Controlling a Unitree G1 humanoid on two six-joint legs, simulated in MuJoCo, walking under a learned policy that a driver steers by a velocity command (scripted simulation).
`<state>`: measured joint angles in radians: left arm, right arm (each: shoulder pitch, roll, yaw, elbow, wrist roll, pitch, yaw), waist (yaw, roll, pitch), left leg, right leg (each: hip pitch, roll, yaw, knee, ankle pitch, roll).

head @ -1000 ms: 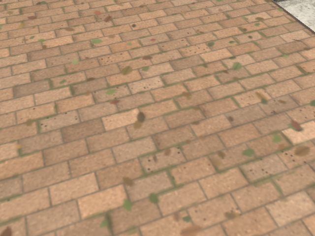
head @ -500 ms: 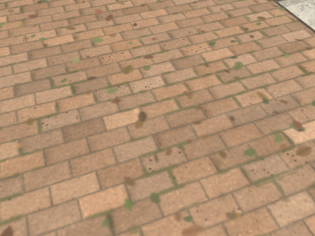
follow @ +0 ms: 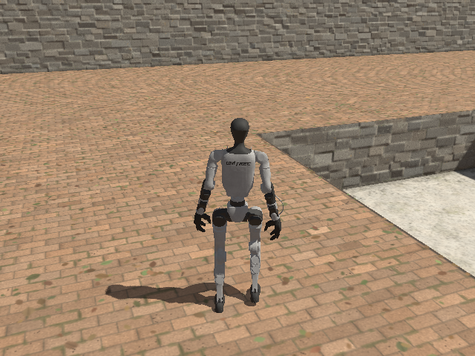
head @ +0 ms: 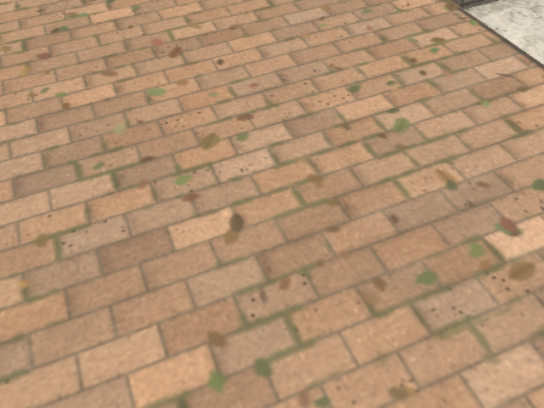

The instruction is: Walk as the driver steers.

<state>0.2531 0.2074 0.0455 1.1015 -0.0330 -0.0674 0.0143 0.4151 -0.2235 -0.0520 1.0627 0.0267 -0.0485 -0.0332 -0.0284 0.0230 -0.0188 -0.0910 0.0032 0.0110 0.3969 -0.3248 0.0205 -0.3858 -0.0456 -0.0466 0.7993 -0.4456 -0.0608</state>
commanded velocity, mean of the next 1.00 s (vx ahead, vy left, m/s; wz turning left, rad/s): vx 0.27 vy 0.00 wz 0.36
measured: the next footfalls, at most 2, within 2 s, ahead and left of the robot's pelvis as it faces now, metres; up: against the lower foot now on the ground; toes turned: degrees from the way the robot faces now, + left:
right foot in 0.08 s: +0.08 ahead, -0.14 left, +0.00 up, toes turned -3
left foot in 0.56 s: +0.43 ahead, +0.09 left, +0.00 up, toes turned +12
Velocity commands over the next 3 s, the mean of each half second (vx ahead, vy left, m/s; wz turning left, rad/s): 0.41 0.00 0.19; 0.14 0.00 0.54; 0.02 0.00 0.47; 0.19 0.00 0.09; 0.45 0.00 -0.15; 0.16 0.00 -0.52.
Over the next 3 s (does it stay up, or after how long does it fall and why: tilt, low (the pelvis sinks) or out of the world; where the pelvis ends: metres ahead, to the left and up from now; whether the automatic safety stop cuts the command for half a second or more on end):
stays up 0.74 0.31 -0.01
